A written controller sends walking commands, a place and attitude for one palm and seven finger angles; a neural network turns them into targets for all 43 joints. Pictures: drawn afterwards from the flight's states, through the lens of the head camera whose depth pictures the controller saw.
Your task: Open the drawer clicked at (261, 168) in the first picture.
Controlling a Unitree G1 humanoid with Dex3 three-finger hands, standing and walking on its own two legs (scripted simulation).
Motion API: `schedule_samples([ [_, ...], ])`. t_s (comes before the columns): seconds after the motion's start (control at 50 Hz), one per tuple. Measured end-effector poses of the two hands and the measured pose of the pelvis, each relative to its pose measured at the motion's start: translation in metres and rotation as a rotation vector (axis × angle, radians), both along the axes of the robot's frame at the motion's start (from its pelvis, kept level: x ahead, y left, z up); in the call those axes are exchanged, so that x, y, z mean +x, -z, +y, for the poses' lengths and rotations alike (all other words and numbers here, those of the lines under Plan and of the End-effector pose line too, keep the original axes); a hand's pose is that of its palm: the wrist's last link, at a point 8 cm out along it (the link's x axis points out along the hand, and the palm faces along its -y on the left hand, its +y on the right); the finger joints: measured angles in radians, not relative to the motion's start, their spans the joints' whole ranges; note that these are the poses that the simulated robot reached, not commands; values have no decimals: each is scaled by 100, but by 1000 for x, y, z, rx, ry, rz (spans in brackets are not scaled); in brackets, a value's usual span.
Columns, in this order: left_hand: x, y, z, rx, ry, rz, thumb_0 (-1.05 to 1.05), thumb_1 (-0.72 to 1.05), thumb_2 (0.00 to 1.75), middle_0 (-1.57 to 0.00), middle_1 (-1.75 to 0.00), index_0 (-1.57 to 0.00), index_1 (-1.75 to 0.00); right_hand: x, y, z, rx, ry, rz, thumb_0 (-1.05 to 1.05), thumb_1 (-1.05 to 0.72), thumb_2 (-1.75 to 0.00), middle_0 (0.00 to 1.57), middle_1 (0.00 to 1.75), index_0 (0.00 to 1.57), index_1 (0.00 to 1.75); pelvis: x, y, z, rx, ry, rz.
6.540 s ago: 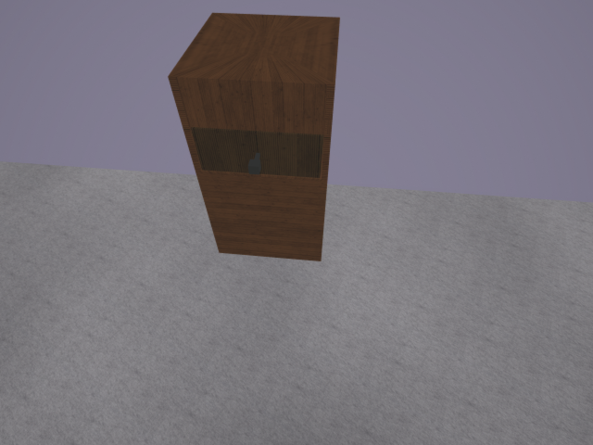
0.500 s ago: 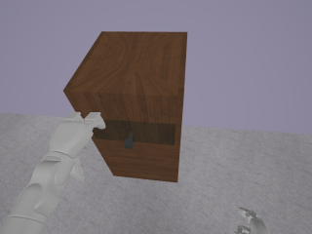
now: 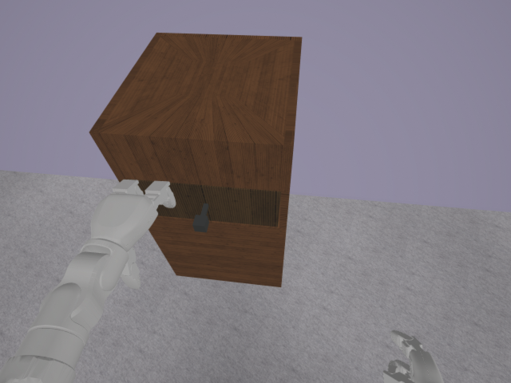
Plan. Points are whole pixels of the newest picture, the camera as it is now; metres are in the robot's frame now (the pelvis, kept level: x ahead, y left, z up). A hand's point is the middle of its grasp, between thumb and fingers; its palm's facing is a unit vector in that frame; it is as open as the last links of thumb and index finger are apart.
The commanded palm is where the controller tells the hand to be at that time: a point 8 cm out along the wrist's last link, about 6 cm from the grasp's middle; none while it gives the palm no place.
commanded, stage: move the hooked fingers above the handle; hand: left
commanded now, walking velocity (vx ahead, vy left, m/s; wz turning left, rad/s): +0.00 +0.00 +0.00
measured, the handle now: (202, 217) +0.51 +0.21 -0.21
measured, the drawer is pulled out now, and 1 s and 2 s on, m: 0.00 0.00 0.00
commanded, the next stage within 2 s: none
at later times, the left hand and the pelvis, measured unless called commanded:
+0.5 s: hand (166, 219) +0.40 +0.23 -0.04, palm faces +0.02 -0.05 -1.00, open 13.8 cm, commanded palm +0.37 +0.23 +0.01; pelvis +0.01 +0.02 -0.03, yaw -1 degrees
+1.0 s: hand (178, 223) +0.43 +0.23 -0.12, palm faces -0.04 +0.03 -1.00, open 13.8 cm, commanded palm +0.42 +0.22 -0.06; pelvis -0.02 +0.02 -0.08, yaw -2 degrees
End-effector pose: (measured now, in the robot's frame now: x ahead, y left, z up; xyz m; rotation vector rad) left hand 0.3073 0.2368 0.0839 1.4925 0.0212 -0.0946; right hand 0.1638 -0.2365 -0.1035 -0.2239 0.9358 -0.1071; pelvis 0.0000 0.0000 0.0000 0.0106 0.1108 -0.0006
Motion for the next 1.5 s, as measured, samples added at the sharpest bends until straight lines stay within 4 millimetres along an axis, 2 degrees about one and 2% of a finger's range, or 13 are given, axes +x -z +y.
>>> schedule_samples([
  [0.1,21,5,7,15,-20,-83,0,-49,30,-32,-120,-32,-120,-17,16,-8,-9,40,66,1,-90,-89,20,30,21,30,1,7,2,-4,0,53],
  [0.2,38,20,13,32,-91,-57,0,-49,30,-32,-120,-32,-120,-38,28,-10,6,92,131,1,-91,-89,20,30,20,30,5,12,6,-5,12,93],
  [0.32,46,49,1,20,-54,29,0,-48,30,-32,-120,-32,-120,-60,34,-11,-5,136,189,1,-91,-89,20,30,20,30,9,15,11,-5,21,118],
  [0.44,58,62,-10,2,23,-48,0,-49,30,-32,-120,-32,-120,-72,42,-12,-30,151,221,1,-90,-89,20,30,21,30,8,26,14,-10,19,158],
  [0.54,71,74,-1,52,-36,-104,0,-49,30,-32,-120,-32,-120,-78,57,-10,-18,150,246,1,-90,-89,20,30,20,30,4,38,17,-13,19,200],
  [0.62,76,90,2,86,-95,-52,0,-49,30,-32,-120,-32,-120,-85,66,-6,0,156,266,1,-91,-89,20,30,20,30,1,43,18,-14,19,220],
  [0.74,85,111,-12,59,-53,40,0,-49,30,-32,-120,-32,-120,-100,69,-6,-21,171,291,1,-90,-89,20,30,21,30,-3,48,17,-16,15,242],
  [0.86,103,116,-24,32,19,-51,0,-49,30,-32,-120,-32,-120,-119,79,-16,-58,187,328,1,-90,-89,20,30,21,30,-7,63,15,-21,17,289],
  [1.06,108,160,-6,119,-100,14,0,-48,30,-32,-120,-32,-120,-152,105,-21,-55,201,414,1,-90,-89,20,30,21,30,-19,85,14,-19,16,353],
  [1.24,138,176,-38,51,20,-26,0,-49,30,-32,-120,-32,-120,-173,119,-27,-104,214,435,0,-90,-89,20,30,21,30,-27,109,12,-37,4,412],
  [1.32,148,177,-40,43,0,-95,0,-48,30,-35,-123,-34,-121,-180,129,-28,-97,223,450,0,-90,-89,20,30,21,30,-30,118,12,-37,14,429],
  [1.38,144,180,-35,83,-45,-92,0,-48,30,-36,-124,-36,-123,-184,136,-24,-68,221,463,0,-90,-89,20,30,21,30,-33,119,13,-29,22,424],
  [1.5,132,181,-5,142,-165,16,0,-48,30,-34,-122,-34,-122,-184,137,-14,-30,214,454,0,-90,-89,20,30,21,30,-37,113,12,-17,21,410],
])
